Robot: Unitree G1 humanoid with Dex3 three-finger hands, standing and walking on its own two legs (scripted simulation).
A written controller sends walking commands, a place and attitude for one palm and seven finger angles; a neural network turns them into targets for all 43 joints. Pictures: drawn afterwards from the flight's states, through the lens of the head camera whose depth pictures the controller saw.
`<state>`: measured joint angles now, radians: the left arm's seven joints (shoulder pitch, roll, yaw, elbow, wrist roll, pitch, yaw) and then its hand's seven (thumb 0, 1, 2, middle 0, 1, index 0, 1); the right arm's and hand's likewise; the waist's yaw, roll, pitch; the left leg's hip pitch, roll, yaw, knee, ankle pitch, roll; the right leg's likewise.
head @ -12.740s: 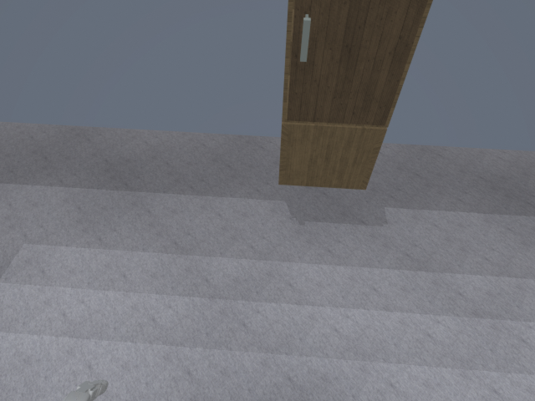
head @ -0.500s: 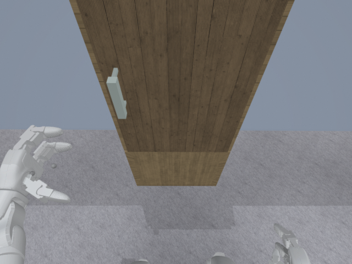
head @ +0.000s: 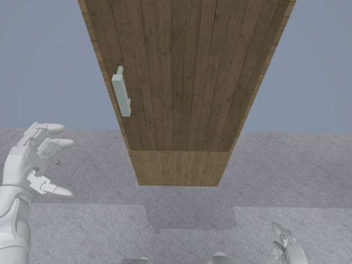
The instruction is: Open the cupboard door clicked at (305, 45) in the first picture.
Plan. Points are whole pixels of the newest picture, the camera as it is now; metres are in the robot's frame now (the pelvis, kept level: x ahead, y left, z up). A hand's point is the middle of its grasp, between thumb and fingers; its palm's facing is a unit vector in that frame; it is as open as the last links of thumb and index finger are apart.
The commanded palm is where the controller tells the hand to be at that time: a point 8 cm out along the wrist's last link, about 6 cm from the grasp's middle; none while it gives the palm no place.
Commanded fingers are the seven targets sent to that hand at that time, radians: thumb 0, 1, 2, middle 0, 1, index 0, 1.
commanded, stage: move the hooked fingers beside the handle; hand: left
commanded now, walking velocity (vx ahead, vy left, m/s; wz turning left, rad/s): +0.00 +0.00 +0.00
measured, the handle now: (123, 92) +0.53 +0.19 +0.06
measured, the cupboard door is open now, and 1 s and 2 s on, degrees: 0 0 0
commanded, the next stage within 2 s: none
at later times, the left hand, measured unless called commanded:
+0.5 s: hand (73, 135) +0.37 +0.27 +0.07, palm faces +0.04 -1.00 +0.00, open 14.0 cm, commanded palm +0.35 +0.32 +0.07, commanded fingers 0.00 -0.50 0.30 -0.30 -1.20 -0.30 -1.20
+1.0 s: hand (86, 117) +0.43 +0.26 +0.06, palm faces +0.03 -1.00 +0.01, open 14.0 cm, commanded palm +0.41 +0.31 +0.06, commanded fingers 0.00 -0.50 0.30 -0.30 -1.20 -0.30 -1.20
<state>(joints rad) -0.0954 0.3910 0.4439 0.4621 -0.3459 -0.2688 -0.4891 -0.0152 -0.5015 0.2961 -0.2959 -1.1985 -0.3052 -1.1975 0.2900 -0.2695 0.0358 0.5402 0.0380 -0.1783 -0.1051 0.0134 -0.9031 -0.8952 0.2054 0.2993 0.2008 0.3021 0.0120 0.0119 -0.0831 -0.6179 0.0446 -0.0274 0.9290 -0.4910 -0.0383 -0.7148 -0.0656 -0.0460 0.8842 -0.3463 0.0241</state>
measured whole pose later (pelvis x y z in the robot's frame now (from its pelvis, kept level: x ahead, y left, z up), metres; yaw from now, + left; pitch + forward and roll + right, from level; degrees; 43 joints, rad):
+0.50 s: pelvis +0.00 +0.00 -0.01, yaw -1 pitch +14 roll -1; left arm -0.38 0.46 0.47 0.73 -0.28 -0.28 -0.48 -0.02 -0.50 0.30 -0.29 -1.20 -0.30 -1.20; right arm 0.34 -0.28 0.03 0.57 0.03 -0.11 -0.09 0.01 -0.90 -0.90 0.21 0.30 0.20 0.30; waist -0.04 0.00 -0.08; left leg -0.71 0.05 -0.02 0.97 -0.50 -0.04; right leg -0.81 -0.06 -0.03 0.91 -0.34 0.02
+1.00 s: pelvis +0.00 +0.01 -0.02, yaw -1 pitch +17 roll -1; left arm -0.62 0.51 0.47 0.92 -0.21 -0.32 -0.43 -0.02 -0.50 0.30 -0.29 -1.20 -0.30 -1.20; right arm 0.34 -0.27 0.04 0.57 0.02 -0.05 -0.07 0.01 -0.90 -0.89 0.21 0.30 0.20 0.30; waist -0.07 -0.01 -0.09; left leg -0.80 0.05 -0.02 1.02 -0.52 -0.03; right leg -0.90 -0.05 -0.03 0.94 -0.34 0.03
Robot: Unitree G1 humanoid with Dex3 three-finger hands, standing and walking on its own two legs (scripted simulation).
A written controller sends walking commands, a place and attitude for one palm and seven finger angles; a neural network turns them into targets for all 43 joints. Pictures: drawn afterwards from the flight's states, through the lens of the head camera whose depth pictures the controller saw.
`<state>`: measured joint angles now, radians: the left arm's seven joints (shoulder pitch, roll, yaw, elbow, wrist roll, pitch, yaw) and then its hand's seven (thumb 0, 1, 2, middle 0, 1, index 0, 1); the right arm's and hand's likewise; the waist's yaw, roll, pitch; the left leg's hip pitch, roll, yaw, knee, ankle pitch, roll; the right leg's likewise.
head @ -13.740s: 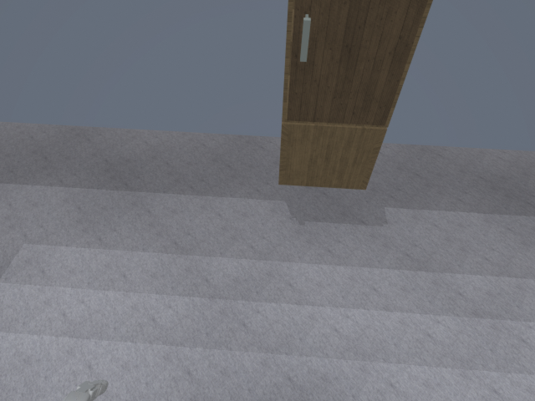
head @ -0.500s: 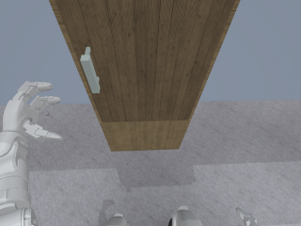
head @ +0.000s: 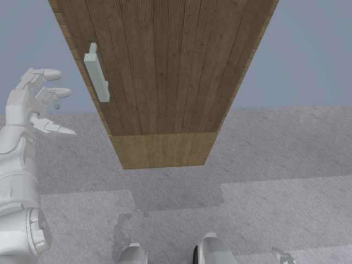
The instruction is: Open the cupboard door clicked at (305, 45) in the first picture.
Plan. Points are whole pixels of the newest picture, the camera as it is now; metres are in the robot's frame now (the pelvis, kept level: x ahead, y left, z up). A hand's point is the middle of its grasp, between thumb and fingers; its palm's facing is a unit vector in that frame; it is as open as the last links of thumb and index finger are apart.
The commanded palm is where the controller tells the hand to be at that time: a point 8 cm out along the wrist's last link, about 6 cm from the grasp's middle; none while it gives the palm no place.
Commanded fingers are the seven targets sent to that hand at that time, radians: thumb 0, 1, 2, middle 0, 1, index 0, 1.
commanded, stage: move the hooked fingers beside the handle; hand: left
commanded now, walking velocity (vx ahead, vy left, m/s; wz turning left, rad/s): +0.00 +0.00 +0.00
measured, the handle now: (99, 73) +0.53 +0.19 +0.07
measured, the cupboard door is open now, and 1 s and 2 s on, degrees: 0 0 0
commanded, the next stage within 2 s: slide the fingers in behind the handle in 1.30 s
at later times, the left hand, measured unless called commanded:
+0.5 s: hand (68, 87) +0.49 +0.25 +0.07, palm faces +0.05 -1.00 +0.01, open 14.0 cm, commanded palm +0.46 +0.30 +0.07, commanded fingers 0.00 -0.50 0.30 -0.30 -1.20 -0.30 -1.20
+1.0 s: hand (70, 87) +0.49 +0.25 +0.07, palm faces +0.04 -1.00 +0.00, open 14.0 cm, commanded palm +0.46 +0.29 +0.07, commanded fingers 0.00 -0.50 0.30 -0.30 -1.20 -0.30 -1.20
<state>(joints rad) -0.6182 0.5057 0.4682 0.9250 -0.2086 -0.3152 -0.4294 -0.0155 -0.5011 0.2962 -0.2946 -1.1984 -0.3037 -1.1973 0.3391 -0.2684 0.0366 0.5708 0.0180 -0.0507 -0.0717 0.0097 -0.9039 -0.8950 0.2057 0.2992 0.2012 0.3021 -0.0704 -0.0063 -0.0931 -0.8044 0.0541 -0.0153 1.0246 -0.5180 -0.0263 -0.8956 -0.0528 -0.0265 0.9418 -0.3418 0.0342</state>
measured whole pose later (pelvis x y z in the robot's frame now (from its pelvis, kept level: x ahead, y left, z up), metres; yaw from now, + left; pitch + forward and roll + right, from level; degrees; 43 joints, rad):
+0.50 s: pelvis +0.00 +0.00 -0.01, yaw +0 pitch +21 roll -2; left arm -0.86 0.62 0.50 1.14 -0.13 -0.33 -0.40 -0.02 -0.50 0.30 -0.29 -1.20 -0.30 -1.20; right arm 0.38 -0.28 0.05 0.59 0.00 0.01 -0.07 0.01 -0.90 -0.89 0.21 0.30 0.20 0.30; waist -0.14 -0.01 -0.08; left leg -0.91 0.06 -0.02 1.07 -0.53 -0.03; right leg -0.99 -0.04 -0.03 0.97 -0.34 0.03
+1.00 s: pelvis +0.01 +0.01 -0.01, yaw -1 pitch +21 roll -3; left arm -0.81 0.57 0.47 1.08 -0.14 -0.34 -0.38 -0.02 -0.50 0.30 -0.29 -1.20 -0.30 -1.20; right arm 0.38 -0.27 0.04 0.58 -0.01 0.04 -0.05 0.01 -0.90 -0.89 0.21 0.30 0.20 0.30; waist -0.13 0.00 -0.09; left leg -0.89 0.06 -0.02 1.06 -0.54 -0.02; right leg -0.97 -0.04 -0.03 0.95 -0.34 0.04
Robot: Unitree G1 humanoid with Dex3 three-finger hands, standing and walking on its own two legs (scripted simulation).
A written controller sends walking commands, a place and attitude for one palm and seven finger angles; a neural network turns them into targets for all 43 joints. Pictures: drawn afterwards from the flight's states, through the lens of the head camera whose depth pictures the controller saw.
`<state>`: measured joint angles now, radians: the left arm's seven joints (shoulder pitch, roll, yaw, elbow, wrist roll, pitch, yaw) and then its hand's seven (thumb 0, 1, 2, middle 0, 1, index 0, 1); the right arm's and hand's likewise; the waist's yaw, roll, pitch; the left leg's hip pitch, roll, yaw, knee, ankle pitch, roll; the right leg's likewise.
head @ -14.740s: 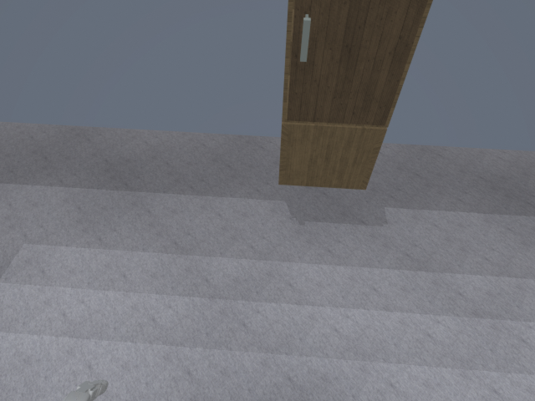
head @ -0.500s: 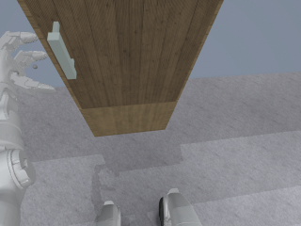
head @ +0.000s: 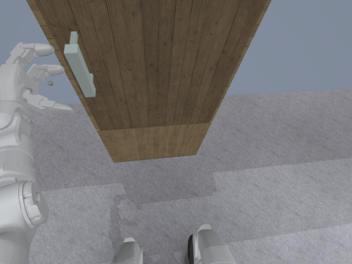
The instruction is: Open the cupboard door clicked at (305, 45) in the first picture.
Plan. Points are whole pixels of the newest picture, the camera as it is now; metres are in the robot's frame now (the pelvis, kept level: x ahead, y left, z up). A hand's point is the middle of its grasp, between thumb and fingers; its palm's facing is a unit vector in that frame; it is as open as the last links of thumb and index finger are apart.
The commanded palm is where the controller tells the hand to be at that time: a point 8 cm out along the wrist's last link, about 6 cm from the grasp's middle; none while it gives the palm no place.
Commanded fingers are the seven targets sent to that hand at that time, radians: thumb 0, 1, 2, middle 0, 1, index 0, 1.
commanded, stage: move the hooked fingers beside the handle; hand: left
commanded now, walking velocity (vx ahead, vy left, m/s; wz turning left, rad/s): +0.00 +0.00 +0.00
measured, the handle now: (82, 66) +0.52 +0.19 +0.08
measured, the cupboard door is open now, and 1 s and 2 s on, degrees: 0 0 0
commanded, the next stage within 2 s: slide the fingers in behind the handle in 0.30 s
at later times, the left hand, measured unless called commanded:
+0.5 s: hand (49, 87) +0.47 +0.25 +0.08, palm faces +0.06 -1.00 -0.01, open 14.0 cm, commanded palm +0.45 +0.28 +0.08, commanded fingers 0.00 -0.50 0.30 -0.30 -1.20 -0.30 -1.20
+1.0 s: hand (74, 85) +0.48 +0.20 +0.08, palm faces +0.06 -1.00 -0.03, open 13.9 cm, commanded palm +0.45 +0.24 +0.08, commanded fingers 0.00 -0.50 0.30 -0.30 -1.20 -0.30 -1.20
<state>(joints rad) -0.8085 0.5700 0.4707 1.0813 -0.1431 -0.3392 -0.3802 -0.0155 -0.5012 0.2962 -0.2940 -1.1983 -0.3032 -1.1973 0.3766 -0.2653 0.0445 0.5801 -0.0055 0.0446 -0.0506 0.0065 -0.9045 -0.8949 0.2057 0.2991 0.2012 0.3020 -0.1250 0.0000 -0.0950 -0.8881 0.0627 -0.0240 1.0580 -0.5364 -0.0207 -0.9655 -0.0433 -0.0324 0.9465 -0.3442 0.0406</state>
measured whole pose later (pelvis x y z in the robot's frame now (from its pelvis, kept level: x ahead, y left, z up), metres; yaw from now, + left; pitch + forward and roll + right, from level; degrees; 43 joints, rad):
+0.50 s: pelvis +0.00 -0.01 +0.00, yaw +0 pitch +20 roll -2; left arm -0.79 0.57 0.46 1.08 -0.15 -0.35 -0.38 -0.02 -0.50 0.30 -0.29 -1.20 -0.30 -1.20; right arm 0.37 -0.27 0.04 0.58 0.00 0.04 -0.06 0.01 -0.90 -0.89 0.21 0.30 0.20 0.30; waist -0.12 0.00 -0.09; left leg -0.88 0.06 -0.03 1.06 -0.53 -0.03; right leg -0.96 -0.04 -0.04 0.95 -0.35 0.03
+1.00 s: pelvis -0.01 -0.01 +0.00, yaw +1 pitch +20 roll -2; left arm -0.82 0.46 0.38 1.07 -0.12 -0.38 -0.24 -0.02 -0.50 0.30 -0.30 -1.20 -0.31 -1.22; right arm 0.37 -0.25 0.03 0.60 -0.01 0.02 -0.03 0.01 -0.90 -0.89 0.21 0.30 0.20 0.30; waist -0.12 0.01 -0.10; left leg -0.88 0.05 -0.03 1.05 -0.52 -0.03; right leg -0.97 -0.05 -0.04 0.97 -0.35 0.03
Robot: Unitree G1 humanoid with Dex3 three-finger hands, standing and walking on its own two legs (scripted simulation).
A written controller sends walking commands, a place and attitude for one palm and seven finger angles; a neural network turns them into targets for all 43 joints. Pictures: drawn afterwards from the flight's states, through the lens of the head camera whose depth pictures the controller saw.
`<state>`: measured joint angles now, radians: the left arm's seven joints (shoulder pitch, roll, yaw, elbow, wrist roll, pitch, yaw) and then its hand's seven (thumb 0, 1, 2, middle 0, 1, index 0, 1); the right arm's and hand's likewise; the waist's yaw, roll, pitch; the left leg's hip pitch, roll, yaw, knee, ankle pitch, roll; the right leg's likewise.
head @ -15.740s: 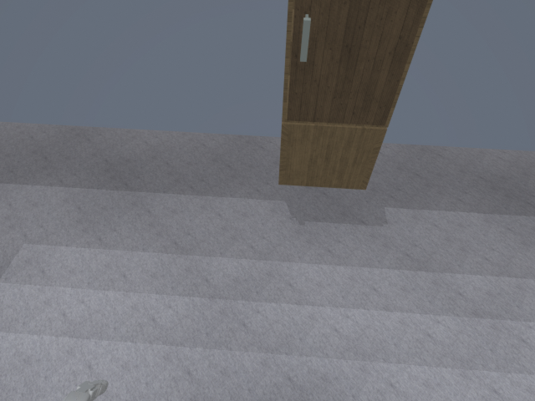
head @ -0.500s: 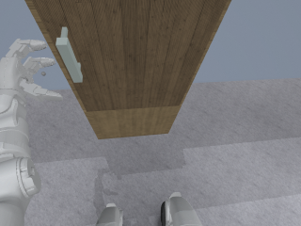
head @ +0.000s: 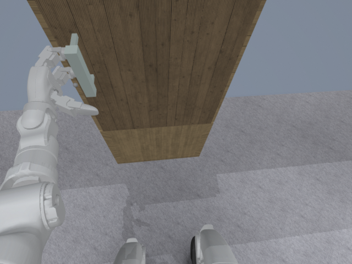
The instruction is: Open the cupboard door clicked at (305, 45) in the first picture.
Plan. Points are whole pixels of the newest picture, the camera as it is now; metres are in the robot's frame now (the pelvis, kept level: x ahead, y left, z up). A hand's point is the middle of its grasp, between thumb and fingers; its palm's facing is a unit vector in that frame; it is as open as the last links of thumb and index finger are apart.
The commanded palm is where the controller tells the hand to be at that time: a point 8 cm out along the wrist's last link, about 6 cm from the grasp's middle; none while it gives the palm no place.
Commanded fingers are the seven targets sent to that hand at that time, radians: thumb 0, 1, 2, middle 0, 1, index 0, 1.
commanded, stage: slide the fingers in behind the handle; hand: left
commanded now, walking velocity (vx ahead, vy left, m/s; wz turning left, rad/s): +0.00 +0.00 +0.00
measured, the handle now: (83, 67) +0.53 +0.19 +0.08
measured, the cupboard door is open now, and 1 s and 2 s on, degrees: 0 0 0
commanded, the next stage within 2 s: close the thumb around the handle in 1.00 s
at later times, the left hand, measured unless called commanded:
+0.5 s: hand (86, 84) +0.49 +0.18 +0.07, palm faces +0.06 -1.00 -0.01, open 13.8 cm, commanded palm +0.47 +0.22 +0.08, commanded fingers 0.00 -0.50 0.30 -0.30 -1.20 -0.30 -1.20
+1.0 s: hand (87, 84) +0.49 +0.18 +0.07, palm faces +0.08 -1.00 -0.02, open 13.8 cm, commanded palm +0.47 +0.20 +0.08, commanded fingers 0.00 -0.50 0.30 -0.30 -1.20 -0.30 -1.20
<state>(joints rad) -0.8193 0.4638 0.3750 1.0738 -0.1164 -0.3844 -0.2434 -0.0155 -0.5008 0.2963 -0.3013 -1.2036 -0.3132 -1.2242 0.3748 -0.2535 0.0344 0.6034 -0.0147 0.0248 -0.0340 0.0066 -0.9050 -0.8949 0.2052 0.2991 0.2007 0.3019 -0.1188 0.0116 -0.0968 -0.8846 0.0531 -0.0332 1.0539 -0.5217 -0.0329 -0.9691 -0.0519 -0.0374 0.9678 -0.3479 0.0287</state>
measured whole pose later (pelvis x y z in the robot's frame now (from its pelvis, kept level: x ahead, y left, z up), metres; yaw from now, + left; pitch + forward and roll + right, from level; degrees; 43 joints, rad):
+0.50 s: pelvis +0.00 +0.00 +0.00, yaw +0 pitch +20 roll -1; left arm -0.85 0.41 0.35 1.09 -0.11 -0.40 -0.18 -0.02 -0.50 0.30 -0.31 -1.23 -0.33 -1.22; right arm 0.37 -0.26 0.02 0.61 -0.02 0.02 -0.03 0.01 -0.91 -0.90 0.20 0.30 0.20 0.30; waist -0.12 0.01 -0.10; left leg -0.89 0.05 -0.04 1.05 -0.52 -0.04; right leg -0.98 -0.06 -0.04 0.98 -0.35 0.03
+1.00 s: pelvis +0.00 +0.00 +0.00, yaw +1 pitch +21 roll -1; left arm -0.88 0.39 0.29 1.11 -0.11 -0.42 -0.12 -0.02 -0.50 0.30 -0.31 -1.24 -0.32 -1.25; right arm 0.36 -0.26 0.02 0.63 -0.03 0.02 -0.01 0.01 -0.91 -0.90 0.20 0.30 0.20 0.30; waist -0.11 0.01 -0.10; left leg -0.91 0.04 -0.05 1.06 -0.52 -0.04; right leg -0.99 -0.07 -0.05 0.99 -0.35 0.03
